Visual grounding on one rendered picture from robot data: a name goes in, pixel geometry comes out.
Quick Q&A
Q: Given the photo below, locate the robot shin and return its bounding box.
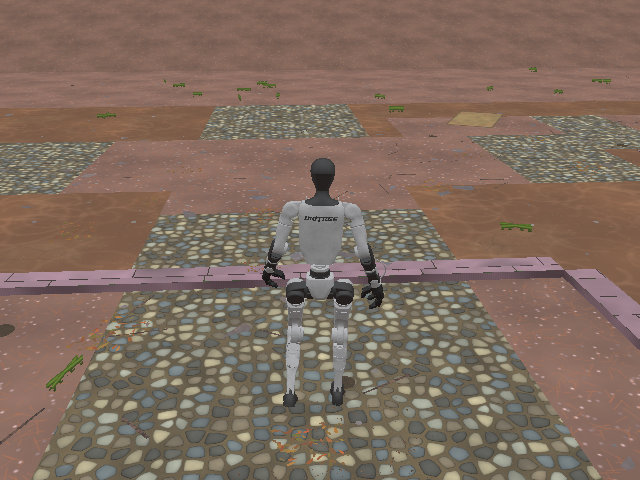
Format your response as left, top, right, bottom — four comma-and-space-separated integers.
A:
333, 328, 348, 392
285, 326, 300, 395

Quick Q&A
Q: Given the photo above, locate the robot left hand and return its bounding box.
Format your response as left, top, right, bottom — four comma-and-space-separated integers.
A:
262, 269, 285, 288

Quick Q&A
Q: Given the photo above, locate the robot right hand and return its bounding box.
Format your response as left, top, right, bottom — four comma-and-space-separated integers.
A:
361, 284, 384, 309

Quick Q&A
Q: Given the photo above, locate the robot left upper arm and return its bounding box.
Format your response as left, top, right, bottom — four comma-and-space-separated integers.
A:
272, 201, 301, 255

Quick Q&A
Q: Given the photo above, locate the right robot shin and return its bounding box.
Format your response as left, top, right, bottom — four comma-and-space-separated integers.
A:
333, 328, 348, 392

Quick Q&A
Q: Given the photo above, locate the left robot forearm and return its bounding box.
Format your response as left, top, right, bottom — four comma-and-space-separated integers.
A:
264, 239, 282, 273

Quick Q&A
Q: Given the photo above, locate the left robot shin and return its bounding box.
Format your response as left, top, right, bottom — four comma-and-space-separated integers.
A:
285, 326, 300, 395

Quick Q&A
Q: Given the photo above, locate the robot right upper arm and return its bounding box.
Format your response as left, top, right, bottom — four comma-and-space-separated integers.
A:
343, 202, 370, 259

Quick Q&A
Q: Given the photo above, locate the right robot forearm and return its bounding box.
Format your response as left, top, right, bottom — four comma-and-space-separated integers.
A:
360, 243, 381, 288

